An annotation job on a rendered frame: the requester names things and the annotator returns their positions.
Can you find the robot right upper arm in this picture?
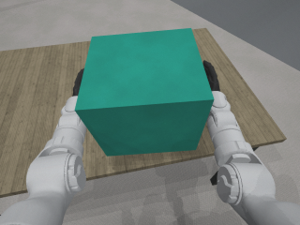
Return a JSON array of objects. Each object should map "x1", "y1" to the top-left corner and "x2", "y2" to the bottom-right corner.
[{"x1": 217, "y1": 162, "x2": 300, "y2": 225}]

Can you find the carton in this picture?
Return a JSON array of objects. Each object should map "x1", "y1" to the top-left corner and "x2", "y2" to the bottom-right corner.
[{"x1": 74, "y1": 28, "x2": 215, "y2": 157}]

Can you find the robot left hand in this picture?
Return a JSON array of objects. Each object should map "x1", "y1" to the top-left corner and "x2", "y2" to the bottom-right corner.
[{"x1": 72, "y1": 68, "x2": 84, "y2": 97}]

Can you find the robot right forearm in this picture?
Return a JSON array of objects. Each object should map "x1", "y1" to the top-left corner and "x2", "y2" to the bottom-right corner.
[{"x1": 206, "y1": 91, "x2": 276, "y2": 194}]

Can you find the robot right hand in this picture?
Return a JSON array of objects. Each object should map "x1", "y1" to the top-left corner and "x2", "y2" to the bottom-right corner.
[{"x1": 202, "y1": 60, "x2": 220, "y2": 92}]

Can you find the robot left upper arm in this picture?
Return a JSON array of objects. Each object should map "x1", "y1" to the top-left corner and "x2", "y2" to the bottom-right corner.
[{"x1": 0, "y1": 153, "x2": 86, "y2": 225}]

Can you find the robot left forearm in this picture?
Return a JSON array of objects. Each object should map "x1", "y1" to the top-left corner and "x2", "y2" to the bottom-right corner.
[{"x1": 26, "y1": 96, "x2": 87, "y2": 194}]

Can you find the table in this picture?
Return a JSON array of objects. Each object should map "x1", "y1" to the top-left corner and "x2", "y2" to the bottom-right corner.
[{"x1": 0, "y1": 28, "x2": 287, "y2": 216}]

